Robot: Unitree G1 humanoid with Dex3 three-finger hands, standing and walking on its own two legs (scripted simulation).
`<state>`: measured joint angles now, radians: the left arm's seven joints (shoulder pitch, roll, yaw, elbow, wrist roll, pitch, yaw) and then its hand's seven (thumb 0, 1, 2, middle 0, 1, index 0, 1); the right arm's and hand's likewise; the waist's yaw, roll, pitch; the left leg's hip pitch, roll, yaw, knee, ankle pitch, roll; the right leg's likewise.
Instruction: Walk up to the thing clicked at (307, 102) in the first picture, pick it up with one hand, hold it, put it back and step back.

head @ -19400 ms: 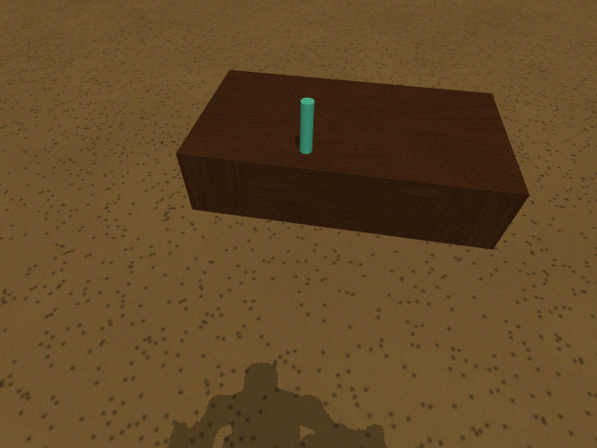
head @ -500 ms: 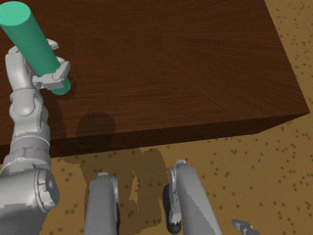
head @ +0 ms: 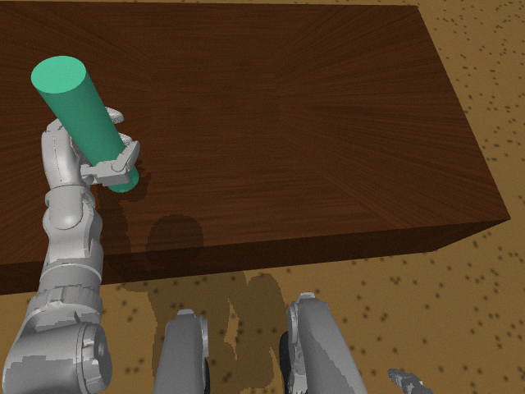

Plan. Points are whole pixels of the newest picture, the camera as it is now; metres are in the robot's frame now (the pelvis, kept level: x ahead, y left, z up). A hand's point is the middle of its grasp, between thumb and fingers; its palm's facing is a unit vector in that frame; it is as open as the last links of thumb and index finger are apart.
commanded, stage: lift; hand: left
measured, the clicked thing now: (98, 138) +0.48 +0.20 +0.04
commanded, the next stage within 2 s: hold in 1.24 s
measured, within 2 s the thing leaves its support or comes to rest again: neither
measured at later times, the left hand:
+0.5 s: hand (87, 146) +0.42 +0.18 +0.12, palm faces +0.18 -0.98 -0.03, open 7.3 cm
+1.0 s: hand (73, 128) +0.40 +0.17 +0.17, palm faces +0.17 -0.99 -0.03, open 7.3 cm
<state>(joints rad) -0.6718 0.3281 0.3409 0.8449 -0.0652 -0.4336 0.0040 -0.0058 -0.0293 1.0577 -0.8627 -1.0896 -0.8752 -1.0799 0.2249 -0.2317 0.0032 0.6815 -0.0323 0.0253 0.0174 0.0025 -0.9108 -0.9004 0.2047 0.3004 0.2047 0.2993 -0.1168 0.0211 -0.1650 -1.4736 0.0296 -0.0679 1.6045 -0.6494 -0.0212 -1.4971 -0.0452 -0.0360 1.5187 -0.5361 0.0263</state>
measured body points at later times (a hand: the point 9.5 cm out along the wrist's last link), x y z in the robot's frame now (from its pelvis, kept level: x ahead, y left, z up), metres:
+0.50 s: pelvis +0.02 +0.00 +0.09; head +0.12 +0.02 +0.53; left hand +0.40 +0.23 +0.13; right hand +0.14 -0.26 -0.02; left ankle +0.04 +0.13 -0.55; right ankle +0.08 -0.14 -0.55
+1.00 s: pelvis +0.04 +0.00 +0.13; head +0.11 +0.01 +0.58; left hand +0.39 +0.22 +0.18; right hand +0.16 -0.25 +0.02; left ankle +0.04 +0.13 -0.55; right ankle +0.08 -0.14 -0.55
